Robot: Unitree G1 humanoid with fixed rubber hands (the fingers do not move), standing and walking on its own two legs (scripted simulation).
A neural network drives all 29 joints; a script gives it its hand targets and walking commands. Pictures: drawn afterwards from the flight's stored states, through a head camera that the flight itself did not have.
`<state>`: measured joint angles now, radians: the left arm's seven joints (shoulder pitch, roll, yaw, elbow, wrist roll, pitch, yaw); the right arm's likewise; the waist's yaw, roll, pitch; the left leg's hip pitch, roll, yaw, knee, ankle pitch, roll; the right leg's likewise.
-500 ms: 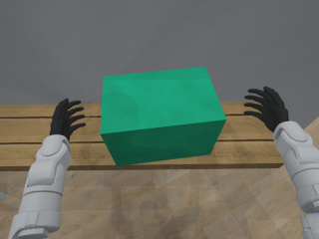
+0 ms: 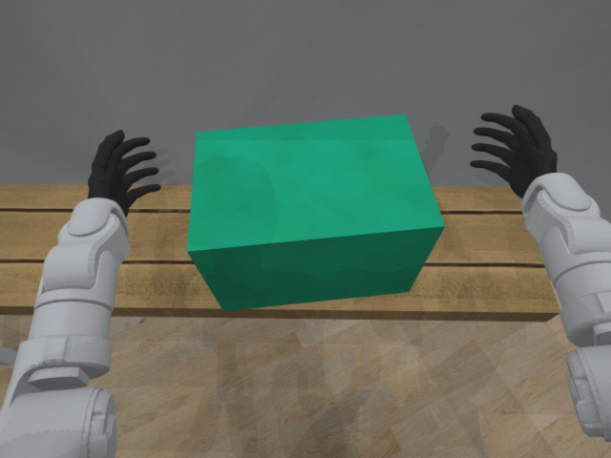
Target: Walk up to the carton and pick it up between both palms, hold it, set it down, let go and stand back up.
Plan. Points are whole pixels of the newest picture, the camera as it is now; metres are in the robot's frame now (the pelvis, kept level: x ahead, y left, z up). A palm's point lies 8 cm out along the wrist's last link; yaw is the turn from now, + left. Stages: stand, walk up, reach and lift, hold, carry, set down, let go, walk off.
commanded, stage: reach and lift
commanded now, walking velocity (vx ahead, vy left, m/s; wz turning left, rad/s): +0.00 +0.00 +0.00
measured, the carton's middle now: (309, 217) +0.47 +0.05 -0.03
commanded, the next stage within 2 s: none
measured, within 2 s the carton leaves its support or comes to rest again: neither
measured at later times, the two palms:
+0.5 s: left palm (128, 223) +0.39 +0.29 +0.05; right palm (495, 188) +0.49 -0.20 +0.06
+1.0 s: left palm (158, 237) +0.40 +0.27 +0.00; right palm (480, 212) +0.48 -0.20 +0.00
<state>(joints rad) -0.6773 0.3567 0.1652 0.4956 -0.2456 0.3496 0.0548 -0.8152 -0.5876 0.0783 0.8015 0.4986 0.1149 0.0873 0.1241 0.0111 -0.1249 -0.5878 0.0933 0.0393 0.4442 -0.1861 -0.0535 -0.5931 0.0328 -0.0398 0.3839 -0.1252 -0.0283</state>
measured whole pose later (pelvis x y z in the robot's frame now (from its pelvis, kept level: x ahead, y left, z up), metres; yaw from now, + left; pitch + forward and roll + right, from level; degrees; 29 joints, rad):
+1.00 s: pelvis -0.03 +0.01 -0.04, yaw -1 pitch +33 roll -1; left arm -0.97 0.28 -0.05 1.23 -0.36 -0.21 0.07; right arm -1.06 -0.54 0.24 1.32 0.49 -0.24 0.10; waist 0.19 0.02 -0.28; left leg -1.07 0.09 0.03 0.74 -0.25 -0.04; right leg -1.07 0.02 -0.04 0.67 -0.18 -0.02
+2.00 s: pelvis -0.02 +0.01 -0.03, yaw +0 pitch +31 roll -2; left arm -0.92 0.16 0.07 1.24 -0.23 -0.30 0.12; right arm -1.01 -0.38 0.03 1.33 0.27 -0.29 0.04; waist 0.17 0.04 -0.26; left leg -0.96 0.08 0.02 0.63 -0.22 -0.04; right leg -0.94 0.02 -0.05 0.54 -0.15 -0.01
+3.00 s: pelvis -0.01 +0.01 -0.01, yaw +1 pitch +31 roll -1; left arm -0.84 0.09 0.34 1.26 0.00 -0.65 0.08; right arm -0.99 -0.32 -0.36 1.48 -0.18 -0.72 0.01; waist 0.13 0.02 -0.19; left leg -0.84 0.07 0.03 0.42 -0.12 -0.03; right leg -0.83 0.01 -0.05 0.33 -0.05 -0.01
